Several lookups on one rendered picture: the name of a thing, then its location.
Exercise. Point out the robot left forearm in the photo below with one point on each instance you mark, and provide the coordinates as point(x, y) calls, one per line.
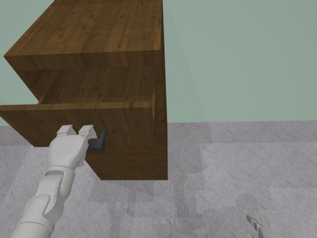
point(43, 211)

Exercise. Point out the handle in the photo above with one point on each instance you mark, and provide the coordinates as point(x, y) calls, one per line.
point(97, 145)

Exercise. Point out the robot left hand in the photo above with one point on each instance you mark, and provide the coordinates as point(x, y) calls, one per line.
point(69, 149)

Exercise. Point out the cabinet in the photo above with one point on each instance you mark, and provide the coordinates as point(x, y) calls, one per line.
point(100, 33)

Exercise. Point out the robot right hand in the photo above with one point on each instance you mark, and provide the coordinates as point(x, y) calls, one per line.
point(260, 226)

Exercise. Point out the drawer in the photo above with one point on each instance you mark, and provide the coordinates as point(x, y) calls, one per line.
point(122, 100)

